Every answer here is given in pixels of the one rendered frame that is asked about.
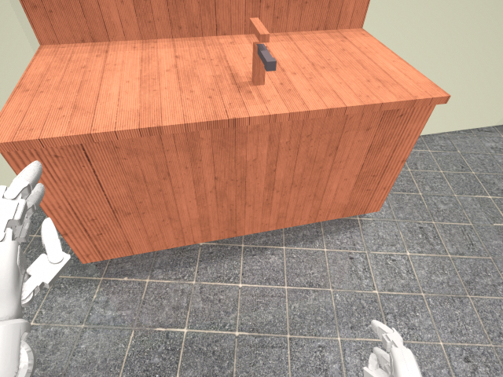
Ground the robot left forearm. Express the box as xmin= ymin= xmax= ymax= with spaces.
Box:
xmin=0 ymin=319 xmax=36 ymax=377

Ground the left robot hand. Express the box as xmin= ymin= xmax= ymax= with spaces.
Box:
xmin=0 ymin=160 xmax=71 ymax=321

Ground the counter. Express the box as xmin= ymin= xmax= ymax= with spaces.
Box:
xmin=0 ymin=0 xmax=451 ymax=264

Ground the right robot hand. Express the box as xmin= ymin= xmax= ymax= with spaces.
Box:
xmin=363 ymin=320 xmax=422 ymax=377

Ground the tap lever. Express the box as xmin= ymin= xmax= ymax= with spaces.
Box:
xmin=256 ymin=44 xmax=277 ymax=71

